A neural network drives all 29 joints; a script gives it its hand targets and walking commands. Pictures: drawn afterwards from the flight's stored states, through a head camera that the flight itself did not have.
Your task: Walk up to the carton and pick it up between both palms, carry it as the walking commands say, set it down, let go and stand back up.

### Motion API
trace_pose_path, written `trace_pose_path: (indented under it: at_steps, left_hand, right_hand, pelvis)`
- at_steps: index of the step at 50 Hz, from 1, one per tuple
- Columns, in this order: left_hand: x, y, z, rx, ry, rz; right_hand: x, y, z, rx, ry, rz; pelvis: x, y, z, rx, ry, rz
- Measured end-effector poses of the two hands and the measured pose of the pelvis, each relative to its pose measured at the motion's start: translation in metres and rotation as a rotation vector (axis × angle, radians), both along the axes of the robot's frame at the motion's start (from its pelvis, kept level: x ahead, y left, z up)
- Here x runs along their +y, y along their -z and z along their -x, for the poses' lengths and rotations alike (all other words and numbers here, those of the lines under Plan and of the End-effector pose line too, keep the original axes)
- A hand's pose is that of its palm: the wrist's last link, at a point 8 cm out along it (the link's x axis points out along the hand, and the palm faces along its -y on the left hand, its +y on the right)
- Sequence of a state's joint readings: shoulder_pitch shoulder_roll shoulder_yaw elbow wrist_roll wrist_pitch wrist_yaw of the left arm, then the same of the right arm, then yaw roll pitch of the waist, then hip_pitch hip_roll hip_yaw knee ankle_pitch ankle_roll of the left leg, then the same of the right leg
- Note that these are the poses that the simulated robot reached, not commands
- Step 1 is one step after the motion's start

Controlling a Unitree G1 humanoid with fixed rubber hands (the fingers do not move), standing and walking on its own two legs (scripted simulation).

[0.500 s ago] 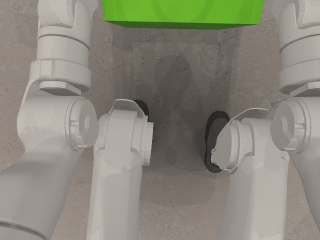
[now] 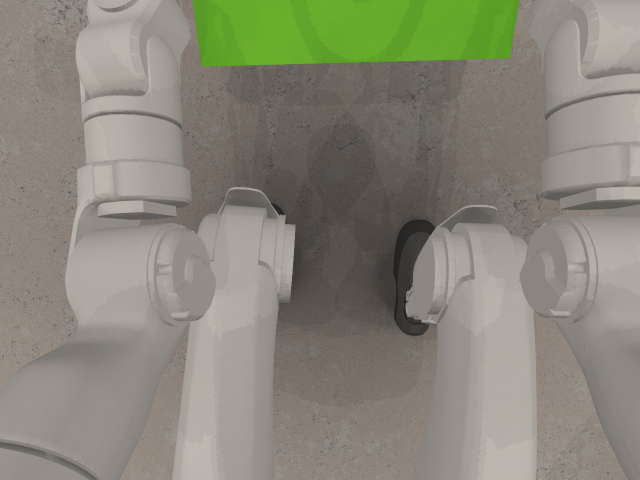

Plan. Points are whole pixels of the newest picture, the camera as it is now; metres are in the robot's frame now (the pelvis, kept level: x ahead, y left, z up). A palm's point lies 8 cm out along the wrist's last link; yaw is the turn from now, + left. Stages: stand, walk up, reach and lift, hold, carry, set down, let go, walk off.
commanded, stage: reach and lift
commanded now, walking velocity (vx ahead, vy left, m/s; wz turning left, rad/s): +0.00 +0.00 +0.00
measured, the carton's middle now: out of the picture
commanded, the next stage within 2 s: none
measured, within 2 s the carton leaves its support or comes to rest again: neither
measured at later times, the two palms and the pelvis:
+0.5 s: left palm out of the picture +0.52 +0.20 -0.07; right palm out of the picture +0.55 -0.13 -0.07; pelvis -0.01 +0.01 +0.04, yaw +0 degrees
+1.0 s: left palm out of the picture +0.50 +0.20 +0.01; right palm out of the picture +0.53 -0.13 +0.00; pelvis -0.02 +0.01 +0.09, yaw +1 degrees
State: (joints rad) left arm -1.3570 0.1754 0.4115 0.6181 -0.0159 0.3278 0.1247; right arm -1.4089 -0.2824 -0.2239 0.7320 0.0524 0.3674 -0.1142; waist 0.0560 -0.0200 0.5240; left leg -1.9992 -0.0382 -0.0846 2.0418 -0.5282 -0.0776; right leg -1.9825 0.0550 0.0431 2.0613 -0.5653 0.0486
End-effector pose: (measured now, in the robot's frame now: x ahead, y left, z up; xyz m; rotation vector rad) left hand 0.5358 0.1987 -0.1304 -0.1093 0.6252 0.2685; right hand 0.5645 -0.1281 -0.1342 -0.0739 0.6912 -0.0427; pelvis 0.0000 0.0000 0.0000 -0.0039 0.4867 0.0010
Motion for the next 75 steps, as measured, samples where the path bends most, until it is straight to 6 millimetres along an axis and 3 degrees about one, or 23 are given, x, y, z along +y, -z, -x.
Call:
trace_pose_path:
  at_steps: [13, 24, 65, 75]
  left_hand:
    - [0.003, -0.042, 0.007, -0.001, 0.012, -0.020]
    - [0.002, -0.059, 0.012, 0.002, 0.007, 0.000]
    - [0.003, -0.184, 0.049, -0.015, -0.006, -0.017]
    - [0.000, -0.208, 0.059, -0.008, -0.004, -0.015]
  right_hand:
    - [0.003, -0.037, 0.011, -0.002, 0.006, 0.000]
    - [0.003, -0.061, 0.014, 0.002, 0.008, 0.018]
    - [0.005, -0.184, 0.047, -0.020, 0.006, 0.005]
    - [0.002, -0.206, 0.058, -0.013, 0.009, 0.002]
  pelvis:
    - [0.007, -0.020, 0.015, -0.036, -0.007, 0.016]
    - [0.015, -0.039, 0.015, -0.038, -0.018, 0.029]
    - [0.005, -0.127, 0.021, -0.170, -0.031, 0.015]
    - [0.006, -0.149, 0.021, -0.197, -0.035, 0.018]
